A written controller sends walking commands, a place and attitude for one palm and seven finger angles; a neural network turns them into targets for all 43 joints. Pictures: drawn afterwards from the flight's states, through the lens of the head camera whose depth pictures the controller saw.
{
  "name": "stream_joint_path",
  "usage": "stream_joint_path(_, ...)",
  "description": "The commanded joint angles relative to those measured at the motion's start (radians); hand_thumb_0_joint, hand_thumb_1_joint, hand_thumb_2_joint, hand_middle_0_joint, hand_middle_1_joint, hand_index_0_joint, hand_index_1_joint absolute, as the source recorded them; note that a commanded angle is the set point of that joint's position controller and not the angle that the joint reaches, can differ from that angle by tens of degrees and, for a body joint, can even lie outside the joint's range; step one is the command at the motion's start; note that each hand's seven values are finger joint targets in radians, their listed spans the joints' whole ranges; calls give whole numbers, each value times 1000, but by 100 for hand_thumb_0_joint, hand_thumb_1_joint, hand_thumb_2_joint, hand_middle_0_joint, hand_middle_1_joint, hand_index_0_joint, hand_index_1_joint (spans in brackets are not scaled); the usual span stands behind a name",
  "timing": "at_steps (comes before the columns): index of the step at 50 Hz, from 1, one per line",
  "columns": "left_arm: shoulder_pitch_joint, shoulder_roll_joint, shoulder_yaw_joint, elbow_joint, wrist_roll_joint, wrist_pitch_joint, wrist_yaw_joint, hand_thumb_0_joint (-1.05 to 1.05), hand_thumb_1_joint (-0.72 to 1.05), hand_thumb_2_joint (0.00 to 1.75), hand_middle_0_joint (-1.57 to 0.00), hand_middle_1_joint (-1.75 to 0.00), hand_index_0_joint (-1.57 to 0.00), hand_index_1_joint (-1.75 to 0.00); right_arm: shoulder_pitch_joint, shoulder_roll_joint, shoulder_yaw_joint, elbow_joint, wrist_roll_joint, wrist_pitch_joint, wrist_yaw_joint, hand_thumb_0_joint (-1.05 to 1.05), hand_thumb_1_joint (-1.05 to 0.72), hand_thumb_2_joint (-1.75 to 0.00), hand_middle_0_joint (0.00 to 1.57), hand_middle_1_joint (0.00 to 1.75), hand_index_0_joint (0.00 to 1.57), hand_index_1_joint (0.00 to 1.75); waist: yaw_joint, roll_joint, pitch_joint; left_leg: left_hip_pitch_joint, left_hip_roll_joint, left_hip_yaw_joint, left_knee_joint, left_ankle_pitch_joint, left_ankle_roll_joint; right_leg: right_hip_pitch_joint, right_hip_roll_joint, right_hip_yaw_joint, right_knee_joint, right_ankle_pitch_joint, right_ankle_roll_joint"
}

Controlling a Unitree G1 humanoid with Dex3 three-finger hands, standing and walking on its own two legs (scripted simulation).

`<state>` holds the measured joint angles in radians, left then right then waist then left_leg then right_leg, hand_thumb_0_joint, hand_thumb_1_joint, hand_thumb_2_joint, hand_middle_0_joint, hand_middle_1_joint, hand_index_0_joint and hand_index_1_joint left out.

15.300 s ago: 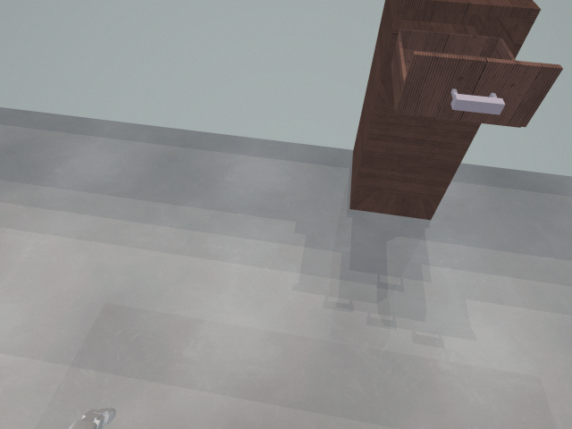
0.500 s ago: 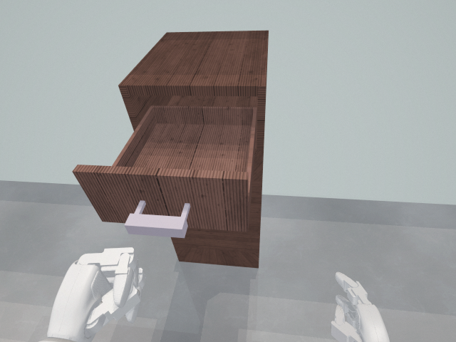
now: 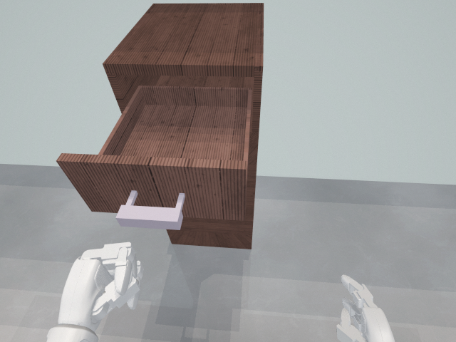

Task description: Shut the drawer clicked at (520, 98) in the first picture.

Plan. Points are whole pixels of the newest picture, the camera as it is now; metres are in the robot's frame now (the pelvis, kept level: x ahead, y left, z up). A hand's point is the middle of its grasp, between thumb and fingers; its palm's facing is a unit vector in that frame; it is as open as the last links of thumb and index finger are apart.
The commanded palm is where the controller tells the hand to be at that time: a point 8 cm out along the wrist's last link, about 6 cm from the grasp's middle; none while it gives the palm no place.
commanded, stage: bring the fist close to the handle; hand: left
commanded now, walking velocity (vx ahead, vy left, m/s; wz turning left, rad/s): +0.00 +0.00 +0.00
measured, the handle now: (153, 206) +0.34 +0.17 +0.06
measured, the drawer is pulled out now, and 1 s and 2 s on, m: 0.30 0.30 0.23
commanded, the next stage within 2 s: push the drawer shut in 0.84 s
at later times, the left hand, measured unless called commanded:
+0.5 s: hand (162, 268) +0.23 +0.12 +0.05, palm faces -0.05 -1.00 -0.02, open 3.3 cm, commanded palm +0.20 +0.19 +0.06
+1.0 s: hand (158, 267) +0.23 +0.13 +0.06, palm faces +0.00 -1.00 -0.05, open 3.3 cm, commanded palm +0.21 +0.19 +0.06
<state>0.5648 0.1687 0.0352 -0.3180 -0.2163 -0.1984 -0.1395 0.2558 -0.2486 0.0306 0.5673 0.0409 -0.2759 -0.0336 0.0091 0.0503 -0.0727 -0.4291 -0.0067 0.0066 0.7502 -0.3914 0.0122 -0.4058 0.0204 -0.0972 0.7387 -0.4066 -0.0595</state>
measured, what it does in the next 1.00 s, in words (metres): stands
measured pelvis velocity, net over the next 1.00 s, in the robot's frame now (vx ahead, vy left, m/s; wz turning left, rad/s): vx -0.01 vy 0.00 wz -0.01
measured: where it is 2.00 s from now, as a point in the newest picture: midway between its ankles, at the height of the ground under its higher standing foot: outside the picture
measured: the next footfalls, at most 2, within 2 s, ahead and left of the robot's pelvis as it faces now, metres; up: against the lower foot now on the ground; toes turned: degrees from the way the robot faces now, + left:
none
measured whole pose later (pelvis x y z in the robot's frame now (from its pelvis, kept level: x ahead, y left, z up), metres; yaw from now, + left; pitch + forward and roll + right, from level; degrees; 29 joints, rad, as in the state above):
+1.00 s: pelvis -0.01 +0.00 -0.02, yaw -1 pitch +9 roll +0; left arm 0.41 0.16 -0.03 -0.17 -0.15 -0.28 -0.01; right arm 0.26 -0.25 0.03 0.48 0.02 -0.13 -0.01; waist -0.02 0.04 -0.11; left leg -0.62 0.00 0.02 0.92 -0.46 0.02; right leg -0.60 0.02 -0.09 0.91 -0.47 -0.06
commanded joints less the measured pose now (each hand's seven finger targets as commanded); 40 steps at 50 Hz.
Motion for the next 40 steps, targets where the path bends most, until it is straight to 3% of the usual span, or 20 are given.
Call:
stream_joint_path(1,-87,30,-6,-202,-3,-111,13,0,90,90,-140,-160,-140,-160,-95,-92,-42,-169,-8,-68,5,0,-90,-90,20,30,20,30,-15,-67,-80,28,-3,-25,-61,197,24,-11,-29,66,-112,230,52)
stream_joint_path(7,-102,21,-44,-160,37,-98,33,0,90,90,-140,-160,-140,-160,-85,-102,-46,-197,-13,-35,15,0,-90,-90,20,30,20,30,-16,-62,-112,-8,-2,-30,-44,193,20,-43,-25,51,-58,219,45)
stream_joint_path(9,-125,29,-33,-144,45,-95,53,0,90,90,-140,-160,-140,-160,-81,-102,-44,-202,-16,-20,15,0,-90,-90,20,30,20,30,-18,-80,-124,-17,0,-33,-35,200,18,-52,-22,45,-40,226,45)
stream_joint_path(10,-143,60,2,-144,53,-102,72,0,90,90,-140,-160,-140,-160,-80,-104,-46,-198,-17,-11,14,0,-90,-90,20,30,20,30,-12,-89,-129,-26,2,-35,-34,204,17,-52,-19,45,-33,219,42)
stream_joint_path(14,-214,4,-59,-154,63,-134,105,0,90,90,-140,-160,-140,-160,-75,-97,-41,-214,-21,1,24,0,-90,-90,20,30,20,30,-26,-37,-148,-22,7,-42,-11,214,9,-98,-16,36,7,216,37)
stream_joint_path(18,-220,-25,-101,-115,77,-150,113,0,90,90,-140,-160,-140,-160,-55,-100,-46,-216,-26,18,33,0,-90,-90,20,30,20,30,-35,-45,-183,-39,11,-46,20,242,5,-122,-15,34,40,238,36)
stream_joint_path(20,-187,4,-69,-57,90,-145,116,0,90,90,-140,-160,-140,-160,-53,-109,-51,-210,-27,34,32,0,-90,-90,20,30,20,30,-30,-85,-175,-67,12,-45,28,241,6,-120,-13,38,43,242,35)
stream_joint_path(21,-188,-22,-96,-40,92,-139,111,0,90,90,-140,-160,-140,-160,-52,-107,-49,-218,-29,43,35,0,-90,-90,20,30,20,30,-32,-72,-181,-77,8,-40,35,227,8,-129,-13,39,48,239,36)
stream_joint_path(27,-245,51,-23,-110,82,-141,129,0,90,90,-140,-160,-140,-160,-58,-100,-49,-245,-23,75,30,0,-90,-90,20,30,20,30,-15,-49,-239,-86,5,-26,38,216,11,-81,-17,60,46,243,34)
stream_joint_path(30,-237,58,-1,-123,67,-159,144,0,90,90,-140,-160,-140,-160,-60,-97,-47,-240,-22,79,26,0,-90,-90,20,30,20,30,-17,-67,-223,-92,8,-27,38,225,12,-71,-13,61,40,253,34)
stream_joint_path(31,-236,12,-46,-117,65,-162,139,0,90,90,-140,-160,-140,-160,-63,-92,-45,-239,-21,78,28,0,-90,-90,20,30,20,30,-27,-49,-216,-83,7,-24,43,229,13,-83,-13,62,40,267,36)
stream_joint_path(36,-192,-6,-85,-45,62,-143,101,0,90,90,-140,-160,-140,-160,-52,-106,-46,-238,-16,80,30,0,-90,-90,20,30,20,30,-43,-76,-150,-120,7,-30,44,175,14,-115,-16,63,23,221,41)
stream_joint_path(39,-207,5,-92,-65,69,-126,89,0,90,90,-140,-160,-140,-160,-55,-108,-47,-251,-13,82,28,0,-90,-90,20,30,20,30,-41,-62,-172,-111,4,-31,41,154,15,-115,-20,64,21,195,41)
stream_joint_path(40,-203,36,-59,-65,72,-123,97,0,90,90,-140,-160,-140,-160,-53,-111,-49,-249,-15,85,25,0,-90,-90,20,30,20,30,-37,-74,-167,-123,3,-29,43,154,17,-104,-21,71,16,194,41)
